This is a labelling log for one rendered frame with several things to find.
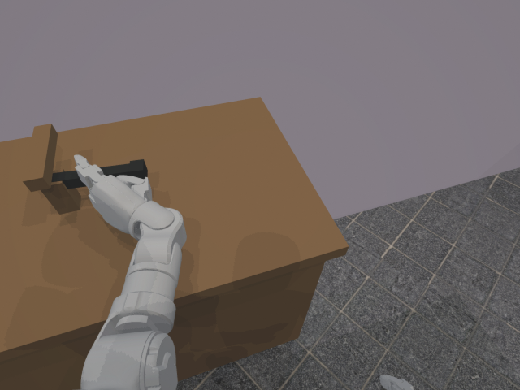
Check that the left robot hand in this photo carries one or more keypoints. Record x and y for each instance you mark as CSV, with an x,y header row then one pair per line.
x,y
115,198

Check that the counter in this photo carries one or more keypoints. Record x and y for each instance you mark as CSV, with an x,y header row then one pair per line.
x,y
258,235

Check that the tap lever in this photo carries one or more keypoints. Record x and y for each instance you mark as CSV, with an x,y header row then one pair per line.
x,y
135,168

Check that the left robot forearm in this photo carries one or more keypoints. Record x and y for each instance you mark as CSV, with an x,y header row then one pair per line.
x,y
146,301

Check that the robot left upper arm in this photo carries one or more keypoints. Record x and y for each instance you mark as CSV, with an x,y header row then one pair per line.
x,y
144,360

